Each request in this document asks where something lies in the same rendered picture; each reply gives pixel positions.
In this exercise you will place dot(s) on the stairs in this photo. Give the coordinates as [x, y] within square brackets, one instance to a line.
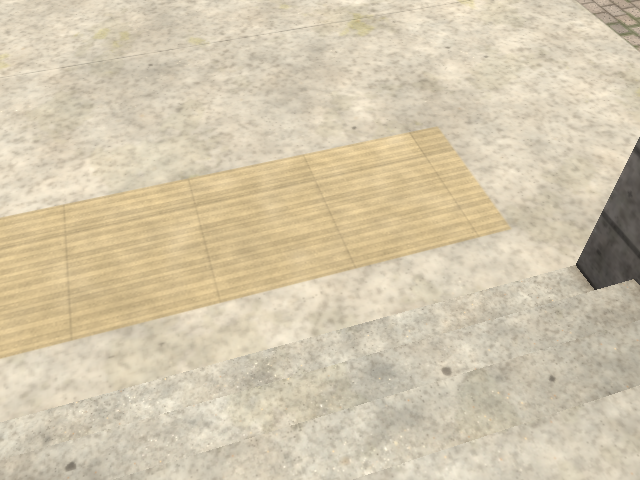
[355, 401]

